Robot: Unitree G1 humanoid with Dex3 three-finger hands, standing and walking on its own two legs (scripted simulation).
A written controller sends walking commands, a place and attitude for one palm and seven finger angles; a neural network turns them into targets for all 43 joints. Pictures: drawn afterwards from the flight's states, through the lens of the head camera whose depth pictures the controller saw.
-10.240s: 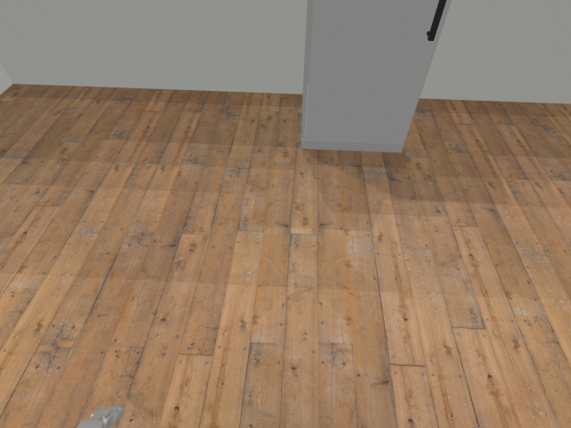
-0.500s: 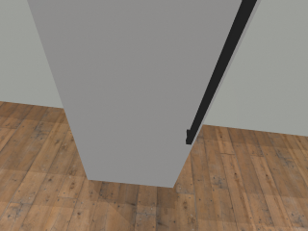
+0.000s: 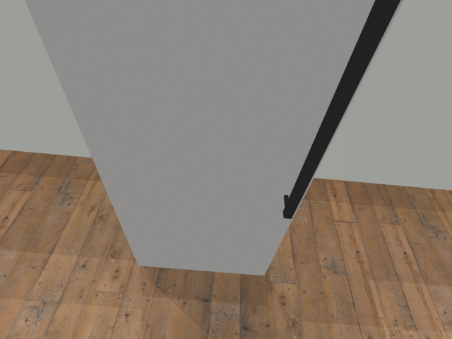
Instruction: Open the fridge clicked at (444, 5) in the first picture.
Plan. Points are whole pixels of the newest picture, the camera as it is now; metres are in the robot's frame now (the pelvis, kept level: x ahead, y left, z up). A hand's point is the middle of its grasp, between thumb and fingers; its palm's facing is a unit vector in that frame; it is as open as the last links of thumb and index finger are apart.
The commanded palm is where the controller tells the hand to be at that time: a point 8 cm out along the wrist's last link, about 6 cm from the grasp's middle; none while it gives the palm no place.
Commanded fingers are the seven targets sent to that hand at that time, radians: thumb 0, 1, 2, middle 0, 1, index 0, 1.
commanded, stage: come to a stop and stand still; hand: right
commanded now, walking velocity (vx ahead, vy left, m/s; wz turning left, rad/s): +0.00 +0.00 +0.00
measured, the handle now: (318, 137) +0.46 -0.13 +0.14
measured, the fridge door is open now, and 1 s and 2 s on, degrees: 0 0 0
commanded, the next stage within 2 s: look again from close up in 0.66 s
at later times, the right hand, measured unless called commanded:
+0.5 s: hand out of the picture +0.05 -0.16 -0.17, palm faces +0.03 +0.97 -0.23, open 7.3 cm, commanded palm none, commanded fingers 0.00 -0.90 -0.90 0.20 0.30 0.20 0.30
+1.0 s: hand out of the picture +0.04 -0.14 -0.17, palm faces +0.04 +0.97 -0.22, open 7.3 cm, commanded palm none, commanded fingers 0.00 -0.90 -0.90 0.20 0.30 0.20 0.30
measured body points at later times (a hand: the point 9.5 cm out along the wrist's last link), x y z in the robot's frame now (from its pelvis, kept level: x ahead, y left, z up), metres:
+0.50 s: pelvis +0.04 +0.03 +0.00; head +0.05 +0.04 +0.45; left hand +0.05 +0.25 -0.17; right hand +0.05 -0.21 -0.15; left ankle +0.02 +0.11 -0.74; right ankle -0.01 -0.09 -0.74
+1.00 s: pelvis +0.03 +0.04 +0.00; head +0.05 +0.05 +0.45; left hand +0.03 +0.26 -0.16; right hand +0.04 -0.19 -0.15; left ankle +0.02 +0.11 -0.74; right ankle -0.01 -0.09 -0.74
